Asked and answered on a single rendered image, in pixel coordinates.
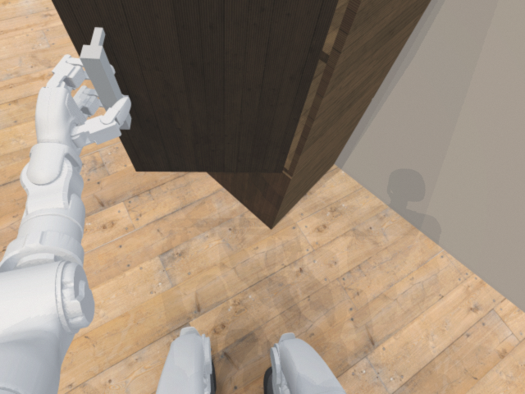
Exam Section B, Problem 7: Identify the robot left upper arm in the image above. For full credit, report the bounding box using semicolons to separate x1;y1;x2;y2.
0;260;94;394

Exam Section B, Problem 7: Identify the handle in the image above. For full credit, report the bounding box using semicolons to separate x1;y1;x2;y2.
80;27;131;130

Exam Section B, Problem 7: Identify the right robot shin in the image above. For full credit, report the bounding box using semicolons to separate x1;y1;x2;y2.
272;332;295;394

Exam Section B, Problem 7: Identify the left robot hand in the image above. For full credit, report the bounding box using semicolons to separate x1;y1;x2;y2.
35;54;131;156

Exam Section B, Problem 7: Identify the cupboard door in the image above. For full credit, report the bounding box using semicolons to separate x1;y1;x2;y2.
52;0;339;172

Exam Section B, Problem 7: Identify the robot left forearm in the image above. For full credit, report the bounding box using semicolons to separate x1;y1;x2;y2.
0;142;85;273

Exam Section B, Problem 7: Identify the left robot thigh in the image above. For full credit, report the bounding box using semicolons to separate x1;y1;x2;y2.
156;333;212;394

